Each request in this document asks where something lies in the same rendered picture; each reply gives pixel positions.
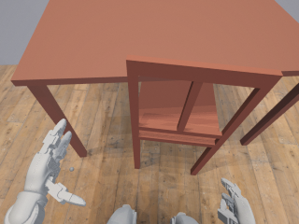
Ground right robot hand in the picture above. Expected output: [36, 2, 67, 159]
[218, 177, 256, 224]

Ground robot right shin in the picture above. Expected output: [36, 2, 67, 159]
[177, 212, 186, 216]

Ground robot left forearm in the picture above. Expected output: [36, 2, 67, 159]
[4, 190, 48, 224]

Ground chair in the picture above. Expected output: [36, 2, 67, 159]
[126, 54, 283, 175]

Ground left robot hand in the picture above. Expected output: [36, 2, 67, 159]
[23, 119, 86, 206]

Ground left robot thigh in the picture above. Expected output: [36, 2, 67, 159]
[107, 207, 137, 224]

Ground table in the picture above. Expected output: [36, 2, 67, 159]
[10, 0, 299, 158]

